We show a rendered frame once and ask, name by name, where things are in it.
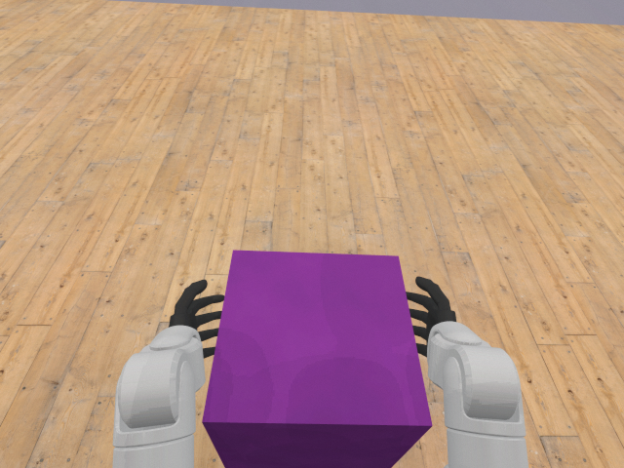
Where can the left robot forearm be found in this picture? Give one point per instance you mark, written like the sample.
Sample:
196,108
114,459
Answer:
155,407

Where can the right robot forearm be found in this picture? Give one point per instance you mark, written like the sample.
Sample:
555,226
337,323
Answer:
482,399

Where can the carton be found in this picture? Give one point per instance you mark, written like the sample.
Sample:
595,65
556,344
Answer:
315,363

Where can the right robot hand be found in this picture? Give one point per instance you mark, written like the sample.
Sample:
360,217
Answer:
438,310

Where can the left robot hand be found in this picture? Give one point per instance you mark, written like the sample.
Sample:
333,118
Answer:
187,307

